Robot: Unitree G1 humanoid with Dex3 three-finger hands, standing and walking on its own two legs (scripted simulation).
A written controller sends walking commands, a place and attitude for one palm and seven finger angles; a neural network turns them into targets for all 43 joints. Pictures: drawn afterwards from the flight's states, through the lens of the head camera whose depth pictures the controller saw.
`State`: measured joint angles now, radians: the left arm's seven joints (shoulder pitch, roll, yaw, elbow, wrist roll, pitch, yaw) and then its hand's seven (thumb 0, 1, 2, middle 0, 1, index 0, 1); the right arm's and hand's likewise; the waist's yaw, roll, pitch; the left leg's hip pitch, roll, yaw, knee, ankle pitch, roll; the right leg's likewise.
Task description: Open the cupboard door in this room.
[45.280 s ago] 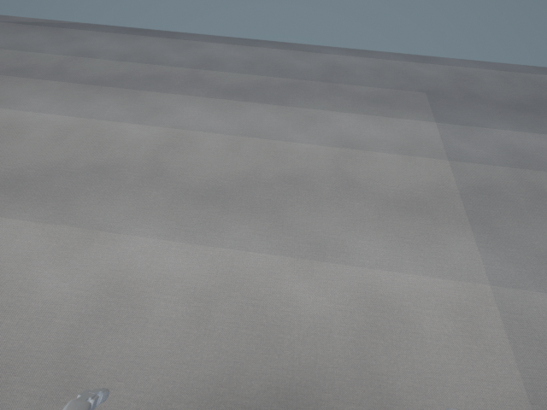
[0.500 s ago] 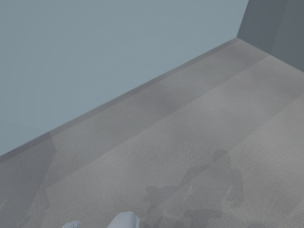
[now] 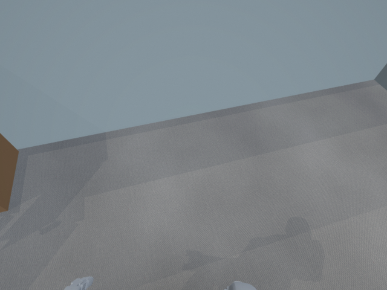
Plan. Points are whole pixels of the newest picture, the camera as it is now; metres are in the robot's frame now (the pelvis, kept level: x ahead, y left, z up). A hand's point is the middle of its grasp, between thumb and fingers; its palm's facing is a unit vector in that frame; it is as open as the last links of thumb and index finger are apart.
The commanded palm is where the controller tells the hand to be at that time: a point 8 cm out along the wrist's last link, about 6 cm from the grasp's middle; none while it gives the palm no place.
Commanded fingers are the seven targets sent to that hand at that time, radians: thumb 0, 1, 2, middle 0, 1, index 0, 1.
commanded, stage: turn to face it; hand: left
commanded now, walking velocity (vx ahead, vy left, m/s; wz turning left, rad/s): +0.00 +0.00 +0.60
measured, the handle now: out of the picture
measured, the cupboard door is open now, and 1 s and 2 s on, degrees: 48 48 48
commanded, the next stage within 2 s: take the last steps up to it in 1.74 s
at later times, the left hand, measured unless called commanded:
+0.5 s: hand out of the picture -0.02 +0.19 -0.19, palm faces +0.36 -0.91 -0.21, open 7.4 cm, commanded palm none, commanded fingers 0.00 0.90 0.90 -0.20 -0.30 -0.20 -0.30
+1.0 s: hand out of the picture -0.02 +0.16 -0.15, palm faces +0.57 -0.77 -0.28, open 7.4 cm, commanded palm none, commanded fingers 0.00 0.90 0.90 -0.20 -0.30 -0.20 -0.30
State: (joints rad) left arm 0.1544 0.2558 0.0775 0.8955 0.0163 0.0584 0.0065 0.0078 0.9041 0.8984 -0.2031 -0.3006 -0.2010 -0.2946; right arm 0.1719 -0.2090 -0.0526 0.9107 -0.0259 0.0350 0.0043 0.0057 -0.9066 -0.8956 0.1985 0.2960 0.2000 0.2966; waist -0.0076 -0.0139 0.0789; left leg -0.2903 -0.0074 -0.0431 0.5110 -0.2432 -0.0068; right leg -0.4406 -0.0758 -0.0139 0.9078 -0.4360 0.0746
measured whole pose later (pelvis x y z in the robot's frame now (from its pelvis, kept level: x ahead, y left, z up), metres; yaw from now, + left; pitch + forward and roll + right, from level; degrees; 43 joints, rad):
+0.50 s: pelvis -0.01 -0.02 -0.01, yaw +20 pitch +1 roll +0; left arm 0.23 0.23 0.06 0.91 0.02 0.04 0.01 0.01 0.90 0.90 -0.21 -0.30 -0.21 -0.30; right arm 0.11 -0.23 -0.07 0.89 -0.01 0.04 0.03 0.01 -0.91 -0.90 0.19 0.30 0.19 0.30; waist 0.00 -0.06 0.10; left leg -0.33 0.01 0.08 0.62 -0.25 0.02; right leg -0.32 -0.17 -0.20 0.79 -0.47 0.06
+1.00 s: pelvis +0.02 -0.05 +0.00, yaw +37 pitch +1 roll +2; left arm 0.18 0.19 0.04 0.87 0.02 0.02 0.02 0.00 0.90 0.90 -0.21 -0.30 -0.20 -0.30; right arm 0.17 -0.25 -0.09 0.94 -0.01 0.08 0.03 0.01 -0.91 -0.90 0.20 0.30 0.20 0.30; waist -0.03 0.02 0.09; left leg -0.51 -0.01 0.00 1.11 -0.44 -0.06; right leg -0.21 -0.09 -0.12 0.51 -0.32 0.01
